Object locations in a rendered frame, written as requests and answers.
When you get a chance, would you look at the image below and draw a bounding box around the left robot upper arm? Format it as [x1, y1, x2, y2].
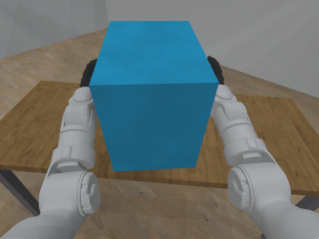
[0, 170, 101, 239]

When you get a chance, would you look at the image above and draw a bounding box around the robot right forearm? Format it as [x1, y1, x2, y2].
[210, 84, 291, 196]

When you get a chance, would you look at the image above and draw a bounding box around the right robot upper arm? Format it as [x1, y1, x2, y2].
[227, 162, 319, 239]

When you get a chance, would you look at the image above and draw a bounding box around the carton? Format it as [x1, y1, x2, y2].
[89, 21, 219, 172]

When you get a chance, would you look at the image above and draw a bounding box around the robot right hand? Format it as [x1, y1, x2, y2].
[207, 56, 224, 85]

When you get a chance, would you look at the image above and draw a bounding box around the robot left forearm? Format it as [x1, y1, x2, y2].
[38, 87, 98, 212]

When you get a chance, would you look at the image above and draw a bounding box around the robot left hand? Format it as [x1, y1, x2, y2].
[80, 59, 98, 88]

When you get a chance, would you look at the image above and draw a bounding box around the table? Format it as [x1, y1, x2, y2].
[0, 81, 319, 239]

